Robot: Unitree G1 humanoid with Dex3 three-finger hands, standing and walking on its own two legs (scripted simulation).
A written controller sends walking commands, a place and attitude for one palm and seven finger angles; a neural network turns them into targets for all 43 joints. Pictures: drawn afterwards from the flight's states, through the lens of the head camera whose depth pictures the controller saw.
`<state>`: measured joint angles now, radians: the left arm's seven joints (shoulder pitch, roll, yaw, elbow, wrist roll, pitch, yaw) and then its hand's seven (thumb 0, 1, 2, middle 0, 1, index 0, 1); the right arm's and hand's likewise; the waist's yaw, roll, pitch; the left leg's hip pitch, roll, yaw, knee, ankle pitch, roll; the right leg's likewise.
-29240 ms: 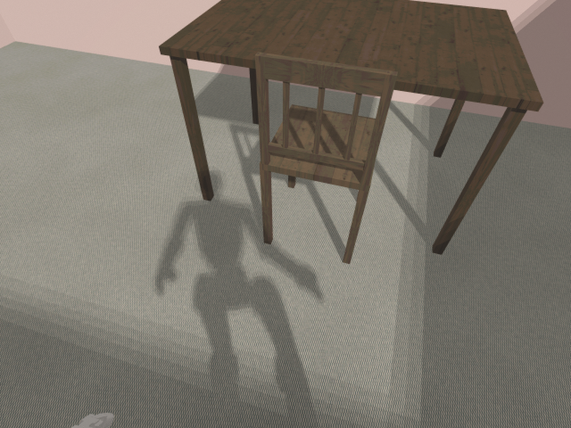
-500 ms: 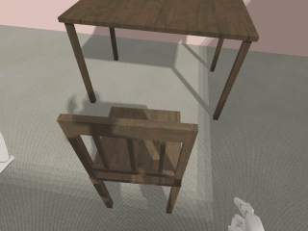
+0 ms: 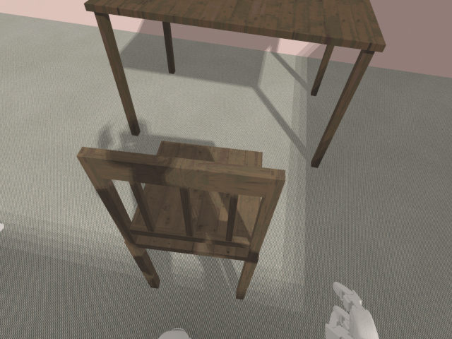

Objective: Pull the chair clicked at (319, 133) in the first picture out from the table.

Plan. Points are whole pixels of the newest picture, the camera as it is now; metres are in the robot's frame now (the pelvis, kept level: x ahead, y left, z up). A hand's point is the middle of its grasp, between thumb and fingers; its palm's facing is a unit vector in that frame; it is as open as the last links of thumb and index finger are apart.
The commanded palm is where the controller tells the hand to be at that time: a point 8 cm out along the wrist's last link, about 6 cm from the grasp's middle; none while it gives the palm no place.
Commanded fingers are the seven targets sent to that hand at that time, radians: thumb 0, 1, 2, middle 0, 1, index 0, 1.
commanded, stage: step back with the hand held close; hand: left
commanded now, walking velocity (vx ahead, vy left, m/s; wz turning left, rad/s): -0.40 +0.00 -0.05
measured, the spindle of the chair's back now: (187, 212) +0.39 +0.13 -0.09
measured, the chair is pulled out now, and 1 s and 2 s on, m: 0.65 0.65 0.65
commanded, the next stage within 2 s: stop stepping back and stand still in 0.30 s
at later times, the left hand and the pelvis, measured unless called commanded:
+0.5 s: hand (0, 332) +0.10 +0.22 +0.19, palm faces +0.33 -0.78 -0.53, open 7.4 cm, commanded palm +0.04 +0.27 +0.19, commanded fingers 0.00 0.90 0.90 -0.20 -0.30 -0.20 -0.30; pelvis -0.11 -0.03 +0.01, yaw -2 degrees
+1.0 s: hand out of the picture +0.01 +0.22 +0.20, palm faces +0.41 -0.75 -0.52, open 7.4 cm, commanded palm -0.04 +0.26 +0.19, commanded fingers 0.00 0.90 0.90 -0.20 -0.30 -0.20 -0.30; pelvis -0.18 -0.04 +0.01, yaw +0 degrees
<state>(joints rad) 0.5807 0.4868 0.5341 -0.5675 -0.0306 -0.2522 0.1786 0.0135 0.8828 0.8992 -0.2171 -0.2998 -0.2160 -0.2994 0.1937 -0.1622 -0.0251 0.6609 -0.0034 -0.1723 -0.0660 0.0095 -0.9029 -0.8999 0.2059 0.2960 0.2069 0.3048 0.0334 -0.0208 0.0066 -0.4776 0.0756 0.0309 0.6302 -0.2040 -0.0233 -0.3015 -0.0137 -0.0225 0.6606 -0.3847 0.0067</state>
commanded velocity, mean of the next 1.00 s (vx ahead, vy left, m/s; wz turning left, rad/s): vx -0.02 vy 0.02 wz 0.00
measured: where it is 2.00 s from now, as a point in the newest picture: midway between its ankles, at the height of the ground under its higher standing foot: outside the picture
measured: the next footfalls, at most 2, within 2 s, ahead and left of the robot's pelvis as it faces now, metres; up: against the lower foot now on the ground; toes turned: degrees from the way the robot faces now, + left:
left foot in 0.28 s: +0.01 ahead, +0.10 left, +0.00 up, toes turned +2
right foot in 0.54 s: -0.11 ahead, -0.16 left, +0.00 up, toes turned -3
